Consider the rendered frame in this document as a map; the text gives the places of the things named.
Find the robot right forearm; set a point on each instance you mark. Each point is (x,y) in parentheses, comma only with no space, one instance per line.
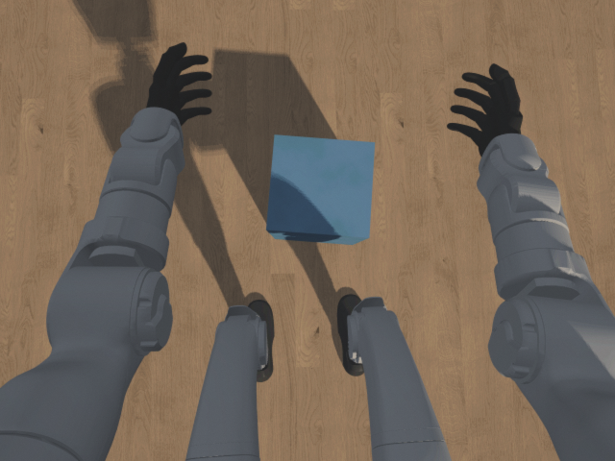
(529,229)

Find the robot left hand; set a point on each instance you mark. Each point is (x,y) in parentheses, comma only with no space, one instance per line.
(165,93)

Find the robot right hand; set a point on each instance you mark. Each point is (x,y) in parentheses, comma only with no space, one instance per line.
(502,109)

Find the right robot foot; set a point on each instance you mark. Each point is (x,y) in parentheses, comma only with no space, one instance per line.
(345,307)

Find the left robot shin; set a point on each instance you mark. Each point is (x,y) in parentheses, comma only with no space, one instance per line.
(239,310)

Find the robot left forearm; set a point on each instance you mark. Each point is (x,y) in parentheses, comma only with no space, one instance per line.
(130,224)

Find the robot left upper arm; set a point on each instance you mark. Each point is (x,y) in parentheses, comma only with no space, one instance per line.
(103,321)

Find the carton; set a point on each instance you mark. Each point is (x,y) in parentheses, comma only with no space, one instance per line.
(320,189)

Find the robot right upper arm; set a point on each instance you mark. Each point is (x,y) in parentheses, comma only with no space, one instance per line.
(561,355)

